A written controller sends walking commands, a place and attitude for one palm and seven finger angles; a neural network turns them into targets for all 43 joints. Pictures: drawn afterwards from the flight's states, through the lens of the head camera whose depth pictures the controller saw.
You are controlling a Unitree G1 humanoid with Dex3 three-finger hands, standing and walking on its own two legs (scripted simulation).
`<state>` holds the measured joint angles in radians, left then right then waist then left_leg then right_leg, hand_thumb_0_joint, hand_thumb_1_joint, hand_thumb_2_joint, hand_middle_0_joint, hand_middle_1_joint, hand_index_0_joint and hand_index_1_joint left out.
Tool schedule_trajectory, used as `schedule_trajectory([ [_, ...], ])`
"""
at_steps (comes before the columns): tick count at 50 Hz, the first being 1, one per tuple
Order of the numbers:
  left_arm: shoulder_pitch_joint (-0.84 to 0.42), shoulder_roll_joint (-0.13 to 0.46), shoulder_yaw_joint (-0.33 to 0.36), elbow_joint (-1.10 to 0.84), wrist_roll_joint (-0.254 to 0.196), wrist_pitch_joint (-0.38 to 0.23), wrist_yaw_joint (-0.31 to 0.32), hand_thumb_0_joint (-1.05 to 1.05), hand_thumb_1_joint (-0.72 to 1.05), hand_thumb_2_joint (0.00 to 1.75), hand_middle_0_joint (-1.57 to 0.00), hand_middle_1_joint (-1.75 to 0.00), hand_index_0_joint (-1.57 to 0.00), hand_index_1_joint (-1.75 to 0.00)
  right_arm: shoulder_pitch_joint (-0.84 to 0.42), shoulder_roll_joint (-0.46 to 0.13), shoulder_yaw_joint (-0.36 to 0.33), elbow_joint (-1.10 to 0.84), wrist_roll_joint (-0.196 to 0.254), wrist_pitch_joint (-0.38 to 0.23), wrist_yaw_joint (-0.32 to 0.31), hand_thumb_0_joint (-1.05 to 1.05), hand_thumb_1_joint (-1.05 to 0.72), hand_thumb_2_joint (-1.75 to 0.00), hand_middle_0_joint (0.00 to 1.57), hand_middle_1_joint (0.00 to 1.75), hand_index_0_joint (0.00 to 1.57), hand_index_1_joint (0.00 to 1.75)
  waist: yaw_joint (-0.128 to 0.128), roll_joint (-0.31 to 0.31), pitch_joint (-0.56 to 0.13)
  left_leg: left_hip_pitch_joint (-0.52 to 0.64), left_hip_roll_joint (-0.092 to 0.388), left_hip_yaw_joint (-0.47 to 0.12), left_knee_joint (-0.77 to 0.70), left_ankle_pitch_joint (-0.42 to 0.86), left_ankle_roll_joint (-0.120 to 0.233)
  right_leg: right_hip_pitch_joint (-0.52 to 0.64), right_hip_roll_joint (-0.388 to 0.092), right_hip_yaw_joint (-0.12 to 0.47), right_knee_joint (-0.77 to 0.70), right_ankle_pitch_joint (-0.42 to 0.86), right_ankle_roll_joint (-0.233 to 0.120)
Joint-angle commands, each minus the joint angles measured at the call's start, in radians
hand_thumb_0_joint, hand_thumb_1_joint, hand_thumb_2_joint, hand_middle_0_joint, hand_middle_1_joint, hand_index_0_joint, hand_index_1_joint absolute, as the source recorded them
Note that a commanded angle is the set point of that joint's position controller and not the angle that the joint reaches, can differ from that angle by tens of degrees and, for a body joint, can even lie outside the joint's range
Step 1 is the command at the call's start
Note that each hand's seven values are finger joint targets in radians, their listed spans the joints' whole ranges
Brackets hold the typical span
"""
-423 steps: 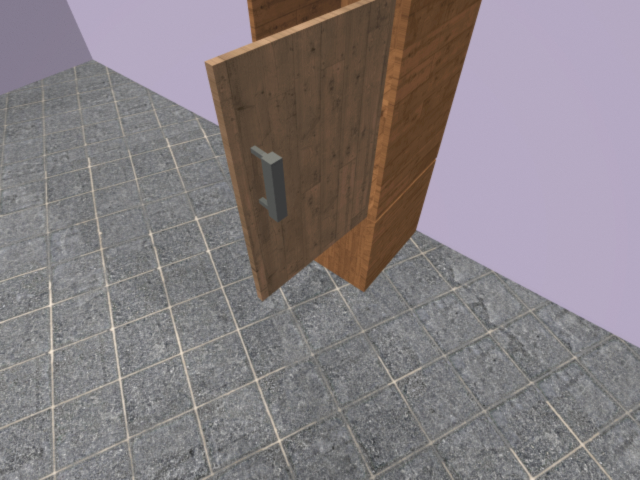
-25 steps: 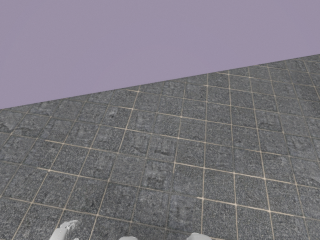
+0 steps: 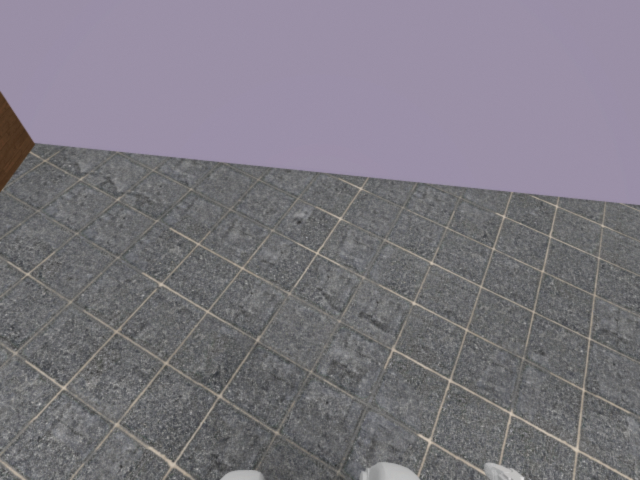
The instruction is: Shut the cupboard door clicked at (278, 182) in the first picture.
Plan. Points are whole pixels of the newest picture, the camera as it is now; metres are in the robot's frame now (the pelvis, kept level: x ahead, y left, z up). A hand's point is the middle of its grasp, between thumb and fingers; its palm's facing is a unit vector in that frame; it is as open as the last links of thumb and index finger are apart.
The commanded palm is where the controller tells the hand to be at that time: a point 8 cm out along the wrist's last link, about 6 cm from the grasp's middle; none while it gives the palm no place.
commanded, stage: walk to a spot facing it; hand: left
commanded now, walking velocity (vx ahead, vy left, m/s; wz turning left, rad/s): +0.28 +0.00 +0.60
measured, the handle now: out of the picture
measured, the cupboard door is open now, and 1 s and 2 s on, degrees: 84 84 84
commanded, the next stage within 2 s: turn to face it in 2.00 s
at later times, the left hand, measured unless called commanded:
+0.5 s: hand out of the picture +0.05 +0.17 -0.15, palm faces +0.37 -0.91 -0.20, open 7.4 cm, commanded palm none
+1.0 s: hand (123, 359) +0.28 +0.31 -0.14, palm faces +0.48 -0.86 -0.19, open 7.4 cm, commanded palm none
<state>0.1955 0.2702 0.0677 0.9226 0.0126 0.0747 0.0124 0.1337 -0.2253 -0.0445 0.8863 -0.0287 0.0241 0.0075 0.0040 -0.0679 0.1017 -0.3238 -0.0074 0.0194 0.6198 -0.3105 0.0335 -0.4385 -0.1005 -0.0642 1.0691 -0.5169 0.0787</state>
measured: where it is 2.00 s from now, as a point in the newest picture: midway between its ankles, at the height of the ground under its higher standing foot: (218, 308)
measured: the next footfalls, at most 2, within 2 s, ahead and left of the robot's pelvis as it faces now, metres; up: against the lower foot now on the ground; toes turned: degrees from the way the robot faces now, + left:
right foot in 0.24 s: +0.11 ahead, -0.16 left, +0.00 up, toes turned +6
left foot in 0.62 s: +0.22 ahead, +0.17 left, +0.00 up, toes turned +32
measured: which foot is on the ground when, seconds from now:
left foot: down 0.00-0.24, up 0.26-0.60, down 0.62-1.00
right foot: up 0.00-0.22, down 0.24-0.62, up 0.64-1.00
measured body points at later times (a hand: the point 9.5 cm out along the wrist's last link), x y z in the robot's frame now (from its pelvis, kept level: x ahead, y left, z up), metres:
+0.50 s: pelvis +0.10 -0.02 +0.02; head +0.14 +0.00 +0.46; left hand +0.03 +0.21 -0.14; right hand +0.28 -0.24 -0.12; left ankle +0.12 +0.13 -0.67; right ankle +0.07 -0.17 -0.73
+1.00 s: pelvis +0.27 +0.08 +0.02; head +0.28 +0.10 +0.47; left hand +0.25 +0.35 -0.12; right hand +0.40 -0.13 -0.13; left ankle +0.19 +0.15 -0.73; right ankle +0.43 +0.00 -0.69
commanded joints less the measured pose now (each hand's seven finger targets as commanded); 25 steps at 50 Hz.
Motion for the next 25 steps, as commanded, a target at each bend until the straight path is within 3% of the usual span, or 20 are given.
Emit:
schedule_trajectory([
  [1, -0.084, 0.064, 0.015, -0.11, 0.006, -0.053, -0.025, 0.0, 0.9, 0.9, -0.2, -0.3, -0.2, -0.3, 0.072, -0.216, -0.054, -0.03, -0.001, -0.019, -0.023, 0.0, -0.9, -0.9, 0.2, 0.3, 0.2, 0.3, -0.043, 0.23, -0.119, 0.161, 0.239, -0.328, -0.317, 0.095, 0.119, -0.114, 0.005, 0.052, -0.027, 0.077, -0.004],
  [5, -0.116, 0.063, 0.014, -0.119, 0.007, -0.067, -0.037, 0.0, 0.9, 0.9, -0.2, -0.3, -0.2, -0.3, 0.084, -0.229, -0.063, -0.019, -0.003, -0.023, -0.017, 0.0, -0.9, -0.9, 0.2, 0.3, 0.2, 0.3, -0.049, 0.236, -0.107, 0.138, 0.22, -0.36, -0.346, -0.097, 0.125, -0.053, 0.031, 0.03, -0.226, 0.074, -0.007],
  [7, -0.104, 0.064, 0.014, -0.117, 0.007, -0.074, -0.04, 0.0, 0.9, 0.9, -0.2, -0.3, -0.2, -0.3, 0.069, -0.231, -0.067, -0.021, -0.003, -0.022, -0.014, 0.0, -0.9, -0.9, 0.2, 0.3, 0.2, 0.3, -0.039, 0.231, -0.09, 0.086, 0.204, -0.381, -0.343, -0.144, 0.118, 0.029, 0.057, 0.01, -0.341, 0.081, -0.01],
  [9, -0.024, 0.07, 0.02, -0.09, 0.007, -0.08, -0.041, 0.0, 0.9, 0.9, -0.2, -0.3, -0.2, -0.3, 0.033, -0.225, -0.07, -0.027, 0.0, -0.018, -0.011, 0.0, -0.9, -0.9, 0.2, 0.3, 0.2, 0.3, 0.002, 0.221, -0.103, -0.013, 0.168, -0.371, -0.296, -0.195, 0.095, 0.205, 0.09, -0.015, -0.474, 0.15, -0.011],
  [10, 0.041, 0.083, 0.028, -0.07, 0.007, -0.087, -0.04, 0.0, 0.9, 0.9, -0.2, -0.3, -0.2, -0.3, 0.006, -0.209, -0.067, -0.033, 0.006, -0.017, -0.01, 0.0, -0.9, -0.9, 0.2, 0.3, 0.2, 0.3, 0.039, 0.167, -0.115, -0.113, 0.124, -0.336, -0.226, -0.222, 0.066, 0.36, 0.09, -0.014, -0.594, 0.183, -0.015],
  [11, 0.134, 0.15, 0.049, -0.049, 0.015, -0.097, -0.03, 0.0, 0.9, 0.9, -0.2, -0.3, -0.2, -0.3, -0.021, -0.155, -0.057, -0.05, 0.014, -0.021, -0.007, 0.0, -0.9, -0.9, 0.2, 0.3, 0.2, 0.3, 0.093, 0.004, -0.126, -0.331, 0.031, -0.236, -0.042, -0.278, 0.017, 0.576, -0.043, 0.139, -0.738, 0.025, -0.052],
  [12, 0.206, 0.248, 0.067, -0.042, 0.025, -0.1, -0.015, 0.0, 0.9, 0.9, -0.2, -0.3, -0.2, -0.3, -0.066, -0.083, -0.04, -0.089, 0.022, -0.027, 0.002, 0.0, -0.9, -0.9, 0.2, 0.3, 0.2, 0.3, 0.145, -0.297, -0.119, -0.505, -0.07, -0.027, 0.274, -0.317, -0.048, 0.63, -0.346, 0.495, -0.919, -0.226, -0.154],
  [13, 0.184, 0.231, 0.058, -0.048, 0.01, -0.101, -0.006, 0.0, 0.9, 0.9, -0.2, -0.3, -0.2, -0.3, -0.12, -0.141, -0.051, -0.103, 0.004, -0.029, 0.013, 0.0, -0.9, -0.9, 0.2, 0.3, 0.2, 0.3, 0.126, -0.188, -0.047, -0.492, 0.026, -0.078, 0.476, -0.271, -0.041, 0.455, -0.421, 0.546, -0.974, -0.279, -0.205],
  [14, 0.098, 0.192, 0.049, -0.064, 0.007, -0.107, -0.009, 0.0, 0.9, 0.9, -0.2, -0.3, -0.2, -0.3, -0.093, -0.134, -0.054, -0.101, -0.002, -0.027, 0.023, 0.0, -0.9, -0.9, 0.2, 0.3, 0.2, 0.3, 0.064, -0.114, -0.028, -0.475, 0.058, -0.092, 0.529, -0.168, -0.041, 0.392, -0.382, 0.442, -0.965, -0.202, -0.199],
  [15, 0.068, 0.161, 0.037, -0.068, 0.01, -0.116, -0.01, 0.0, 0.9, 0.9, -0.2, -0.3, -0.2, -0.3, -0.071, -0.124, -0.057, -0.074, -0.004, -0.019, 0.031, 0.0, -0.9, -0.9, 0.2, 0.3, 0.2, 0.3, 0.037, -0.106, -0.028, -0.421, 0.077, -0.071, 0.571, -0.096, -0.053, 0.332, -0.326, 0.358, -0.949, -0.156, -0.166],
  [16, 0.039, 0.125, 0.026, -0.067, 0.007, -0.125, -0.009, 0.0, 0.9, 0.9, -0.2, -0.3, -0.2, -0.3, -0.057, -0.115, -0.057, -0.053, -0.006, -0.01, 0.038, 0.0, -0.9, -0.9, 0.2, 0.3, 0.2, 0.3, 0.012, -0.127, -0.011, -0.408, 0.095, -0.062, 0.591, -0.033, -0.067, 0.304, -0.29, 0.244, -0.944, -0.034, -0.147],
  [17, 0.034, 0.105, 0.023, -0.06, 0.006, -0.129, -0.008, 0.0, 0.9, 0.9, -0.2, -0.3, -0.2, -0.3, -0.043, -0.1, -0.055, -0.046, -0.004, -0.007, 0.044, 0.0, -0.9, -0.9, 0.2, 0.3, 0.2, 0.3, 0.005, -0.151, -0.018, -0.391, 0.106, -0.043, 0.563, -0.002, -0.073, 0.323, -0.27, 0.142, -0.935, 0.082, -0.14],
  [18, 0.049, 0.091, 0.017, -0.052, 0.007, -0.136, -0.008, 0.0, 0.9, 0.9, -0.2, -0.3, -0.2, -0.3, -0.058, -0.086, -0.05, -0.05, -0.003, -0.005, 0.049, 0.0, -0.9, -0.9, 0.2, 0.3, 0.2, 0.3, 0.006, -0.144, 0.008, -0.397, 0.106, -0.022, 0.521, 0.02, -0.081, 0.332, -0.256, 0.071, -0.928, 0.194, -0.136],
  [20, 0.11, 0.092, 0.016, -0.02, 0.009, -0.148, -0.007, 0.0, 0.9, 0.9, -0.2, -0.3, -0.2, -0.3, -0.094, -0.06, -0.038, -0.056, 0.001, -0.009, 0.056, 0.0, -0.9, -0.9, 0.2, 0.3, 0.2, 0.3, 0.022, -0.101, -0.018, -0.404, 0.102, 0.019, 0.403, 0.032, -0.088, 0.429, -0.25, -0.008, -0.888, 0.407, -0.143],
  [22, 0.17, 0.103, 0.019, 0.014, 0.012, -0.152, -0.007, 0.0, 0.9, 0.9, -0.2, -0.3, -0.2, -0.3, -0.146, -0.031, -0.025, -0.067, 0.005, -0.016, 0.064, 0.0, -0.9, -0.9, 0.2, 0.3, 0.2, 0.3, 0.05, -0.066, -0.043, -0.38, 0.088, 0.06, 0.276, 0.033, -0.081, 0.497, -0.252, -0.056, -0.848, 0.552, -0.142],
  [25, 0.2, 0.121, 0.023, 0.039, 0.015, -0.153, -0.008, 0.0, 0.9, 0.9, -0.2, -0.3, -0.2, -0.3, -0.181, -0.022, -0.009, -0.082, 0.004, -0.028, 0.068, 0.0, -0.9, -0.9, 0.2, 0.3, 0.2, 0.3, 0.061, -0.088, -0.061, -0.308, 0.074, 0.101, 0.113, 0.028, -0.059, 0.53, -0.272, -0.103, -0.791, 0.671, -0.139],
])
